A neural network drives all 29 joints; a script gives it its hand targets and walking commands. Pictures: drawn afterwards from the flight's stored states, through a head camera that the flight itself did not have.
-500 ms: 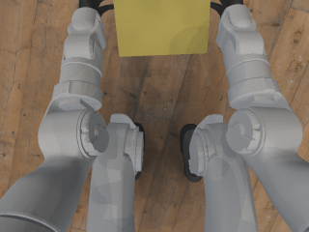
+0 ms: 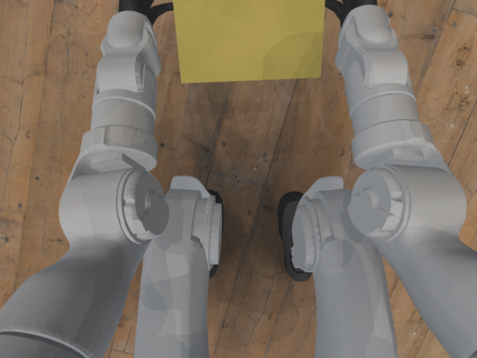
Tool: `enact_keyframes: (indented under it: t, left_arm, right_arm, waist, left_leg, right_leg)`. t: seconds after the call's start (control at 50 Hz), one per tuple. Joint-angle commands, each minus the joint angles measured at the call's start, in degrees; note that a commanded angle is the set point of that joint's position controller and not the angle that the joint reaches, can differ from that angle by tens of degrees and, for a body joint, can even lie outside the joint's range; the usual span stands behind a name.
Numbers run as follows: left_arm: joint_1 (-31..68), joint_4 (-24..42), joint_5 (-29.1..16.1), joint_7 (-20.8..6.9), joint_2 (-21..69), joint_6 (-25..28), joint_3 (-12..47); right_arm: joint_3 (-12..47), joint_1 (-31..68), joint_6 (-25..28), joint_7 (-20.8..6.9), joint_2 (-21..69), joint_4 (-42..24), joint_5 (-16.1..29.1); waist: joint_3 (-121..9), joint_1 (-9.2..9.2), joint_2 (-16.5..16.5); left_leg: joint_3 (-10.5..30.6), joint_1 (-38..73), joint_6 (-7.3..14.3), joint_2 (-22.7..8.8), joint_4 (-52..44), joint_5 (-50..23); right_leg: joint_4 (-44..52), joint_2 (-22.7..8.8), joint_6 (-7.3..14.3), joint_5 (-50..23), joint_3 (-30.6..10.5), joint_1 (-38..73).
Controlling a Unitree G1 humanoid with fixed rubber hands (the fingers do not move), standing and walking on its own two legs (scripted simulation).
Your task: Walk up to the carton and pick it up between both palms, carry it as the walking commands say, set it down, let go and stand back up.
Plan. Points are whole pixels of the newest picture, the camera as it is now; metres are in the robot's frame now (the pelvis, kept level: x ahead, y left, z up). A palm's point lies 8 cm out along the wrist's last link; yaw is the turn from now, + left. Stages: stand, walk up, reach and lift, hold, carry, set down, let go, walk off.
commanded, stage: set down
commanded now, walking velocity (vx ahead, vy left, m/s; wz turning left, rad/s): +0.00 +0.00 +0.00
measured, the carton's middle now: (246, 27) +0.54 +0.02 -0.24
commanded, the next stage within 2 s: none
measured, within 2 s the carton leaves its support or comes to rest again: rests again in 0.56 s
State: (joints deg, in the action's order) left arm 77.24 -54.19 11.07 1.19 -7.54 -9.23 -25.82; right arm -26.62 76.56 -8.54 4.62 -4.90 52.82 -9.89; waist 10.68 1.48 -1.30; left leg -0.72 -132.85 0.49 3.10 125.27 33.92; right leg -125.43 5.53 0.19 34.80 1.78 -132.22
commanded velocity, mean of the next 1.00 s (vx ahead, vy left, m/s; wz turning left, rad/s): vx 0.00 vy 0.00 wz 0.00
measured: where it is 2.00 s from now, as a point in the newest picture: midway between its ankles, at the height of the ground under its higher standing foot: (251, 250)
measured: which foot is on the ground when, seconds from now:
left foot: down 0.00-1.00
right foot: down 0.00-1.00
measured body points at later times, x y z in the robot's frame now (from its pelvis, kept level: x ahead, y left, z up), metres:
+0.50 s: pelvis +0.00 +0.00 +0.00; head +0.35 +0.02 +0.27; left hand +0.53 +0.17 -0.17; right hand +0.54 -0.12 -0.17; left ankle +0.10 +0.11 -0.34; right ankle +0.10 -0.10 -0.34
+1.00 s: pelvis -0.01 +0.00 +0.01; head +0.34 +0.02 +0.29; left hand +0.52 +0.20 -0.15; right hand +0.53 -0.14 -0.14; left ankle +0.10 +0.11 -0.34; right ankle +0.10 -0.10 -0.34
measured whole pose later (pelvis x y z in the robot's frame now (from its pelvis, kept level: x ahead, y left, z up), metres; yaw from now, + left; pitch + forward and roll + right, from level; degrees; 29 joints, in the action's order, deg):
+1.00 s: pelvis -0.01 +0.00 +0.01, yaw +1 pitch +37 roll -1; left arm 73.6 -58.3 -10.0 6.8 -17.1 -2.8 -7.1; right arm -7.4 72.8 -3.5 9.1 -14.0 55.7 9.2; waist 14.3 0.7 -0.1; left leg -0.8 -128.7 0.5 4.1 123.7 32.4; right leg -124.1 4.7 -0.3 34.1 1.4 -127.5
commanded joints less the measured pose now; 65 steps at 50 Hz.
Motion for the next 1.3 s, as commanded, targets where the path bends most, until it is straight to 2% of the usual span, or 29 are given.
enact_keyframes:
  t: [0.0, 0.16, 0.32, 0.4, 0.46, 0.5, 0.56, 0.62, 0.72, 0.8, 0.94, 1.08, 1.28]
  left_arm:
    - [14.0, -7.0, -1.5, -11.4, 42.4, -1.6, 16.4]
    - [13.1, -7.6, -1.3, -10.7, 39.1, -0.9, 15.5]
    - [11.0, -8.3, -2.0, -7.6, 28.4, 1.0, 14.1]
    - [7.0, -9.7, -3.2, -3.6, 14.5, 3.0, 12.0]
    - [2.8, -9.7, -5.3, 0.9, -1.0, 5.6, 9.8]
    - [3.9, -5.6, -8.5, 3.9, -10.7, 8.1, 10.2]
    - [9.1, -0.4, -15.1, 5.7, -14.2, 10.2, 14.4]
    - [12.0, 0.5, -21.1, 5.4, -13.9, 10.4, 19.4]
    - [12.0, -3.1, -23.5, 4.6, -15.6, 9.5, 20.5]
    - [11.7, -4.3, -22.9, 4.5, -16.9, 9.2, 19.5]
    - [9.6, 2.2, -21.0, 5.9, -16.6, 7.4, 17.8]
    - [5.4, 5.3, -18.3, 5.4, -14.1, 5.7, 15.5]
    - [2.2, 6.6, -15.5, 3.9, -13.0, 4.5, 13.1]
  right_arm:
    - [17.9, 16.4, -1.9, -11.8, 44.0, 7.4, 1.8]
    - [16.9, 15.6, -1.3, -11.1, 40.5, 7.9, 1.7]
    - [14.7, 13.3, 0.7, -8.2, 29.4, 9.3, 2.1]
    - [11.9, 8.6, 2.6, -4.6, 15.8, 10.3, 2.6]
    - [10.2, 4.9, 4.6, -0.1, 0.6, 9.4, 4.9]
    - [10.5, 4.5, 6.7, 2.7, -8.0, 7.1, 8.0]
    - [14.9, 9.1, 8.8, 4.4, -11.0, 1.1, 14.1]
    - [20.1, 11.0, 9.0, 4.2, -11.3, 0.3, 19.9]
    - [20.5, 13.0, 8.3, 3.5, -14.0, 2.5, 21.0]
    - [19.7, 13.2, 8.2, 3.4, -15.7, 3.2, 20.7]
    - [18.7, 9.9, 6.1, 4.6, -14.7, -3.8, 19.0]
    - [15.9, 4.9, 4.2, 4.4, -12.6, -6.4, 16.2]
    - [14.3, 2.3, 3.0, 3.7, -10.7, -8.3, 14.1]
  waist:
    - [-46.0, 1.99, 0.3]
    - [-45.9, 1.98, 0.4]
    - [-47.3, 1.84, 0.4]
    - [-48.6, 1.74, 0.2]
    - [-50.2, 1.50, -0.1]
    - [-52.8, 1.17, 0.1]
    - [-59.4, 1.15, 1.4]
    - [-63.0, 0.57, 1.5]
    - [-58.0, -0.30, 0.5]
    - [-59.7, -0.10, 0.7]
    - [-71.3, -0.28, 1.9]
    - [-67.7, -1.04, 2.6]
    - [-68.2, -0.59, 2.0]
  left_leg:
    - [0.5, 27.5, 0.2, 3.8, -9.6, -16.5]
    - [0.5, 28.1, -0.1, 3.6, -9.4, -16.6]
    - [0.4, 29.6, -0.7, 3.0, -9.3, -16.3]
    - [0.2, 30.9, -1.2, 2.3, -9.4, -15.8]
    - [0.4, 31.8, -1.4, 1.8, -9.7, -16.0]
    - [0.5, 33.1, -1.7, 1.6, -9.5, -18.9]
    - [0.8, 36.9, -2.3, 1.3, -8.0, -24.0]
    - [1.1, 38.8, -2.0, 0.4, -7.5, -24.5]
    - [2.1, 35.8, -1.4, -0.6, -8.9, -18.8]
    - [2.2, 37.5, -1.2, -0.7, -9.2, -17.8]
    - [0.6, 45.3, -1.3, 0.5, -12.1, -19.2]
    - [0.0, 44.2, -1.4, 1.4, -17.4, -19.3]
    - [-0.3, 46.8, -1.4, 1.8, -26.3, -18.5]
  right_leg:
    - [9.7, 3.5, -0.8, -15.0, -0.8, 22.6]
    - [9.3, 3.3, -1.0, -14.9, -0.8, 22.7]
    - [9.0, 2.7, -1.4, -14.7, -0.5, 24.9]
    - [9.1, 2.0, -2.0, -14.7, -0.4, 27.4]
    - [9.3, 1.2, -2.5, -14.9, -0.6, 29.2]
    - [9.3, 0.7, -2.4, -17.8, -1.3, 29.9]
    - [8.3, -0.2, -2.1, -22.2, -2.4, 32.8]
    - [8.2, -1.3, -1.9, -22.7, -2.6, 34.8]
    - [8.7, -2.3, -1.6, -17.3, -2.2, 31.4]
    - [8.7, -2.4, -1.7, -15.9, -1.7, 32.2]
    - [12.1, -1.4, -1.6, -16.8, 0.0, 38.5]
    - [17.8, -0.5, -1.3, -16.5, 0.3, 37.4]
    - [26.6, 0.1, -1.5, -16.0, 0.2, 41.9]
